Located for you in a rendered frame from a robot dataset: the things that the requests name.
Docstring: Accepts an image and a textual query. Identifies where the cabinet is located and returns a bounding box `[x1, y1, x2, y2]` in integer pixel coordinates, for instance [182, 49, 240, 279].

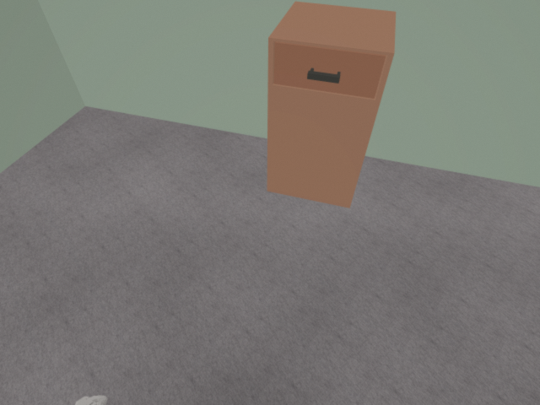
[267, 2, 396, 208]

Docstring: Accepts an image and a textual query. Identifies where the drawer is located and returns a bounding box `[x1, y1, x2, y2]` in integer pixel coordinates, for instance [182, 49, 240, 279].
[274, 41, 386, 99]

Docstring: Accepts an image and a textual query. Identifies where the handle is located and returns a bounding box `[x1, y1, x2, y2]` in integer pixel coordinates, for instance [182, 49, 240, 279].
[307, 68, 341, 84]

